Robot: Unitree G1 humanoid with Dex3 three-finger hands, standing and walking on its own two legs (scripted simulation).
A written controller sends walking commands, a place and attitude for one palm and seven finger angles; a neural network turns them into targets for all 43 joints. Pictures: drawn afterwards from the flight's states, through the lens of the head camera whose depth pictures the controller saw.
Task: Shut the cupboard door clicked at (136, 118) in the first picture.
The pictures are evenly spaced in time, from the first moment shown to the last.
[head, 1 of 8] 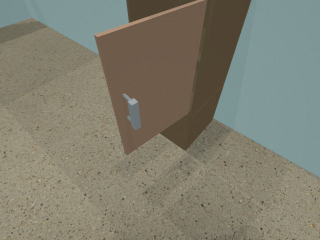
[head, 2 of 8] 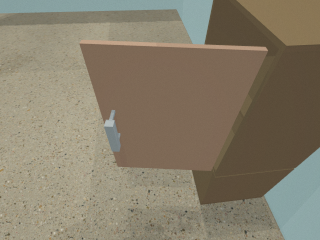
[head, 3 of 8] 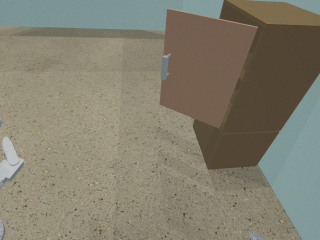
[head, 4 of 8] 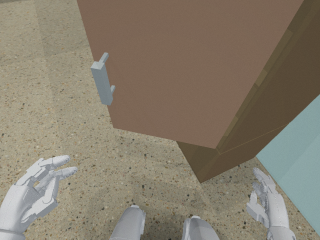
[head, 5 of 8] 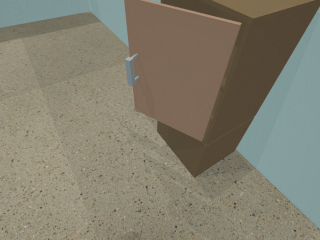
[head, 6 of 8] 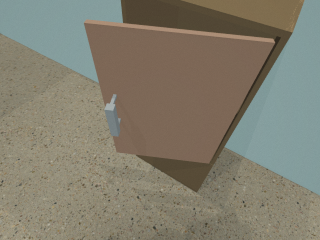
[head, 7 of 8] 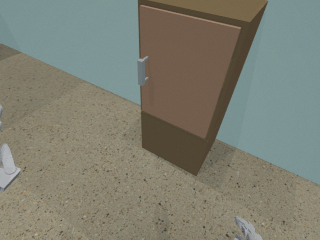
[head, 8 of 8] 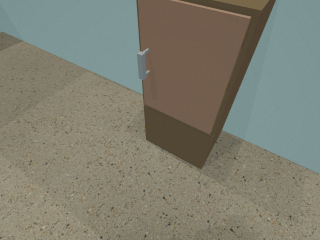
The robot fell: no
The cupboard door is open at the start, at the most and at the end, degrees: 81 81 0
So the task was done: yes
